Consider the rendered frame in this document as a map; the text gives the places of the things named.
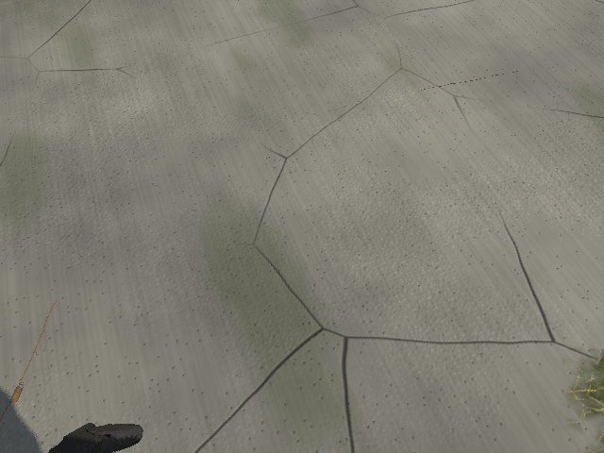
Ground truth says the left robot hand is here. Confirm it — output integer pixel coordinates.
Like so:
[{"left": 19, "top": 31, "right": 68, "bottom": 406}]
[{"left": 48, "top": 423, "right": 143, "bottom": 453}]

